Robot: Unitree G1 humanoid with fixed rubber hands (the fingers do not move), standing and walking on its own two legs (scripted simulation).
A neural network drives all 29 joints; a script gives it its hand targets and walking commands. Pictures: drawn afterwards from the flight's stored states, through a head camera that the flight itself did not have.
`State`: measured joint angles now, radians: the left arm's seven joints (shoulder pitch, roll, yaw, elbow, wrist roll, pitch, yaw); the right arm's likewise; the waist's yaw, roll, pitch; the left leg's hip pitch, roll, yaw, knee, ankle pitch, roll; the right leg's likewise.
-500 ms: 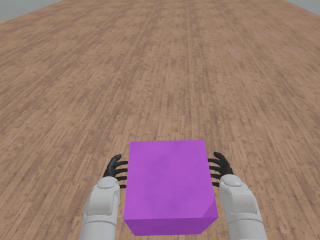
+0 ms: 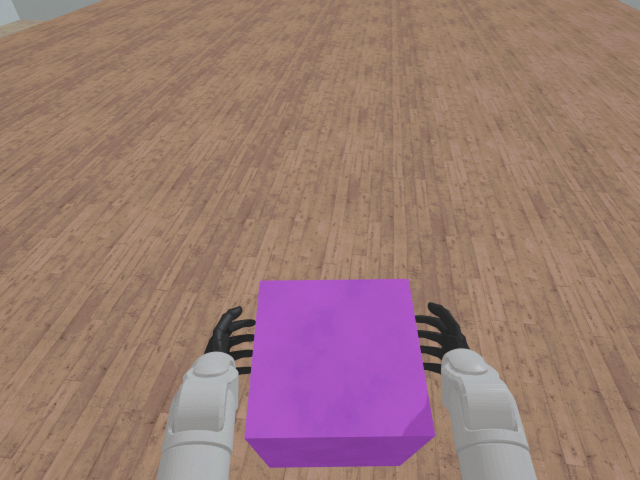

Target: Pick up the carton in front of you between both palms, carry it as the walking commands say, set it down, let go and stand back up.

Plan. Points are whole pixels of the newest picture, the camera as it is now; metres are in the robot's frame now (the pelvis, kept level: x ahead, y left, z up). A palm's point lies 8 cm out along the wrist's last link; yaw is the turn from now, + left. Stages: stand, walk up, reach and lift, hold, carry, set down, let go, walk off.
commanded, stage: set down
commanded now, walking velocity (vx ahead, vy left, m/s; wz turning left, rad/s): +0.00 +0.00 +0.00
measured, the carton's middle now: (334, 379) +0.31 +0.00 -0.07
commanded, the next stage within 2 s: none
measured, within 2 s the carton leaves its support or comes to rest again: neither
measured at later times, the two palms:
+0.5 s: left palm (238, 370) +0.33 +0.15 -0.08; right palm (425, 364) +0.33 -0.15 -0.07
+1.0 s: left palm (268, 379) +0.40 +0.12 -0.24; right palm (418, 388) +0.37 -0.17 -0.23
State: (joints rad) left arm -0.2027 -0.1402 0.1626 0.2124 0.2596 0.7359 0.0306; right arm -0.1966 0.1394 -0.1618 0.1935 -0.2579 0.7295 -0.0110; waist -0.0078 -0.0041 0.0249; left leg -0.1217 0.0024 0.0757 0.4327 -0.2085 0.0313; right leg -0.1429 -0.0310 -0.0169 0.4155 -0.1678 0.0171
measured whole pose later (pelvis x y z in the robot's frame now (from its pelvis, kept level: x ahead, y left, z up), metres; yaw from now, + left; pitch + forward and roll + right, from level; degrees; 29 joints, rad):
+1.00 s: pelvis -0.03 -0.01 -0.16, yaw +6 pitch +41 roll -1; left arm -0.80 -0.08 0.36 0.72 0.27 0.26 0.14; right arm -0.69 0.16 -0.52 0.53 -0.24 0.26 -0.06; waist -0.11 0.05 -0.22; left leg -1.60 -0.11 -0.08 1.33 -0.43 0.00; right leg -1.58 0.07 0.05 1.31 -0.45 0.03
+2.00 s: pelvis -0.07 -0.01 -0.37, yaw +4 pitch +43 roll -3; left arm -1.57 0.27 0.04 1.11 0.02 0.25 0.18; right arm -1.26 -0.05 -0.56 0.66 -0.08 0.29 -0.10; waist -0.18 0.05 0.26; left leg -2.25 -0.17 -0.06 2.06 -0.56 -0.03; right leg -2.22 0.10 0.02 2.04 -0.58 0.07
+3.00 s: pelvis -0.06 +0.00 -0.40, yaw +1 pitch +39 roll -4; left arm -1.60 0.24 0.23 1.15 0.19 0.17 0.04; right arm -1.33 -0.10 -0.69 0.81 -0.18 0.20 0.06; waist -0.16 0.02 0.33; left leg -2.25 -0.12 -0.03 2.21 -0.64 0.02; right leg -2.23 0.08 -0.01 2.16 -0.63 0.06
